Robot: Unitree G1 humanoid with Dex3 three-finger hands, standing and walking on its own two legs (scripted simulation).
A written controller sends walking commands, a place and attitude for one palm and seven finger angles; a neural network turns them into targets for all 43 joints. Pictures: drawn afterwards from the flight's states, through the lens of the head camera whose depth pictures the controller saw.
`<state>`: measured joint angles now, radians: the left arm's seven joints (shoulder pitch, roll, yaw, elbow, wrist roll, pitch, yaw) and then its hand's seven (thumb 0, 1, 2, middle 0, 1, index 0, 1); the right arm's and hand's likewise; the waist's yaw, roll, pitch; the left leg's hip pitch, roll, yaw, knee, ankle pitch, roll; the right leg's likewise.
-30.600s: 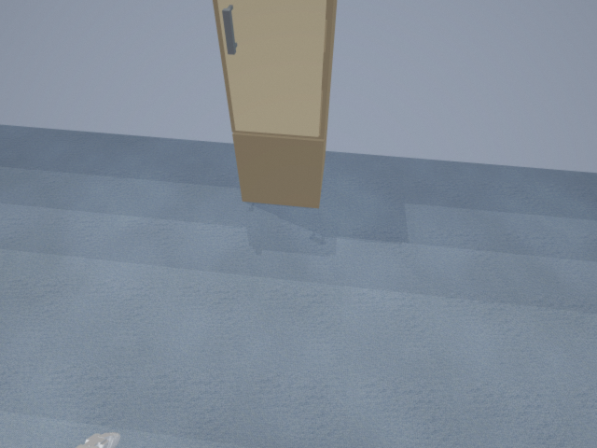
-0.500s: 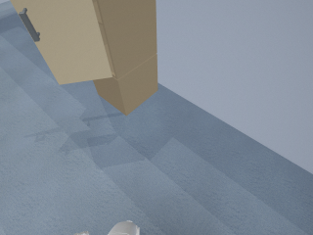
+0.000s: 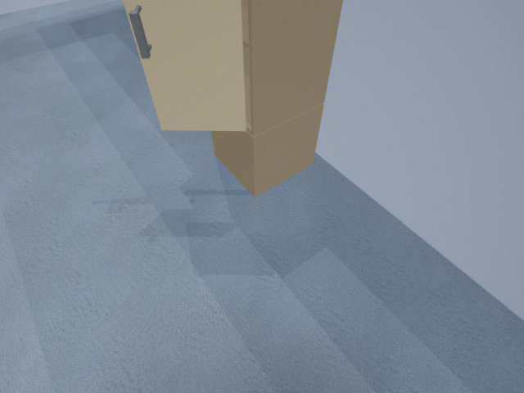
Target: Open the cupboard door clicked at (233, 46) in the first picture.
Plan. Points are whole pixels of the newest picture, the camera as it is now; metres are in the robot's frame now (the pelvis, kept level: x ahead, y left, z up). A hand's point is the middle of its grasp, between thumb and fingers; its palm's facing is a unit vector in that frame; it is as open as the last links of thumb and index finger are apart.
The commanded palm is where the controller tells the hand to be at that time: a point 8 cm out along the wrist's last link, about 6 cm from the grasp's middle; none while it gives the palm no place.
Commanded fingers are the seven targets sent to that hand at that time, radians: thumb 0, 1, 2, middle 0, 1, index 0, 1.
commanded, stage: take the last steps up to it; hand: left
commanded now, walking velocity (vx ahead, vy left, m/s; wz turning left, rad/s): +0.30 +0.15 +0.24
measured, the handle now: (142, 32) +1.03 +0.43 +0.05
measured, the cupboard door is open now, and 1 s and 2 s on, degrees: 53 53 53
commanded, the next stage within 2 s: come to a stop and stand still in 1.22 s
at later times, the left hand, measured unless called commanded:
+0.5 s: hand out of the picture +0.03 +0.25 -0.19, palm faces +0.20 -0.96 -0.18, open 7.4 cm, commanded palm none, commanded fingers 0.00 0.90 0.90 -0.20 -0.30 -0.20 -0.30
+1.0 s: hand (148, 264) +0.38 +0.27 -0.15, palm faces +0.09 -0.98 -0.20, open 7.3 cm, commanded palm none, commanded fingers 0.00 0.90 0.90 -0.20 -0.30 -0.20 -0.30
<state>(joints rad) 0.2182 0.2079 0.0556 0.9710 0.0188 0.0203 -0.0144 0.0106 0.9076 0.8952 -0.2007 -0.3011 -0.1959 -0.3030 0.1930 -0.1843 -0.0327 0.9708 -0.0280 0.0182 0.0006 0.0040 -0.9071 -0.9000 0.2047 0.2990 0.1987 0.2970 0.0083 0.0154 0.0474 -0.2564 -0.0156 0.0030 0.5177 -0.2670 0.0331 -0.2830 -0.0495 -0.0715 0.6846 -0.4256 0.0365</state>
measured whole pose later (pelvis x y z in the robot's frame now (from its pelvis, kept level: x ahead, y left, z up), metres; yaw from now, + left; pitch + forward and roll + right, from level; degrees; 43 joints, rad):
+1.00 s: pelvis +0.30 +0.10 +0.00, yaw +3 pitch +0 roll +1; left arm 0.19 0.14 0.05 0.98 0.01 -0.07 0.00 0.00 0.91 0.89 -0.20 -0.30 -0.20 -0.30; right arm 0.33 -0.17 -0.04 1.12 -0.02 -0.01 0.00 0.01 -0.91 -0.90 0.20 0.30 0.19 0.30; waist -0.03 0.02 0.05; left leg -0.37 0.03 0.08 1.04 -0.40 -0.01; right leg -0.23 -0.02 -0.12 0.51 -0.27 -0.05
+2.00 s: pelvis +0.45 +0.12 +0.00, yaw +2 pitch +0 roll +0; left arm 0.18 0.16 0.01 1.05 0.00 0.01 0.03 0.01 0.91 0.90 -0.20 -0.30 -0.20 -0.30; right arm 0.29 -0.19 -0.04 1.11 -0.02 0.04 -0.03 0.01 -0.91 -0.90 0.20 0.30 0.19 0.30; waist -0.05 0.03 0.02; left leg -0.27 0.05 0.05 0.54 -0.22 -0.03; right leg -0.17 0.00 -0.06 0.52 -0.35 -0.02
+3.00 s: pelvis +0.45 +0.14 +0.00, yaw +0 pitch -1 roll +0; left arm 0.28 0.19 0.00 1.05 0.01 -0.01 0.03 0.01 0.91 0.90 -0.20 -0.30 -0.20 -0.30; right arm 0.27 -0.16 0.01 1.07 -0.02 -0.02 -0.02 0.01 -0.93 -0.90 0.20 0.30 0.20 0.30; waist 0.00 -0.01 0.01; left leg -0.25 0.01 0.07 0.52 -0.27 0.02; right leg -0.17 -0.02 -0.02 0.51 -0.34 0.01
